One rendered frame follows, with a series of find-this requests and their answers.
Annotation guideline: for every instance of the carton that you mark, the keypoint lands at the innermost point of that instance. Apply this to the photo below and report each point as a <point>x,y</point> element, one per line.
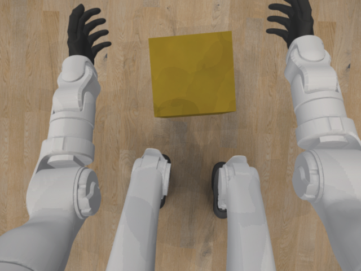
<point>192,75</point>

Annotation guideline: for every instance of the robot right hand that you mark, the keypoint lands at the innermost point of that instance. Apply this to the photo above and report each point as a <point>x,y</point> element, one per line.
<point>299,23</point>

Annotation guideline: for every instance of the left robot upper arm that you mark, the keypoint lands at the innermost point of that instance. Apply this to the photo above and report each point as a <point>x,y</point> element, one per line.
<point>59,201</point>

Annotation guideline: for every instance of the left robot foot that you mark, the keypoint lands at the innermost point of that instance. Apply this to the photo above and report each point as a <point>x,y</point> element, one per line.
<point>163,200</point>

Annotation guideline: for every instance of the left robot forearm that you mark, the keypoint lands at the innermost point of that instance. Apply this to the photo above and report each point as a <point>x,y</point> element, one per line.
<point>70,138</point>

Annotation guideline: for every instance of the robot left shin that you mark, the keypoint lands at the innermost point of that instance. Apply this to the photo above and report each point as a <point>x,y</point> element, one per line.
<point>148,151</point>

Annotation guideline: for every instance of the right robot forearm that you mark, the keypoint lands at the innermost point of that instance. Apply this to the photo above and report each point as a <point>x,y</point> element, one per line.
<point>317,99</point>

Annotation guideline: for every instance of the right robot upper arm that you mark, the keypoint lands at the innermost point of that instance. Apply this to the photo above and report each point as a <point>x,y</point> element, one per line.
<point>330,179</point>

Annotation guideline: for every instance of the robot left hand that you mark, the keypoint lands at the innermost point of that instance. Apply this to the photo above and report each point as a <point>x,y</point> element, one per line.
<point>79,41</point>

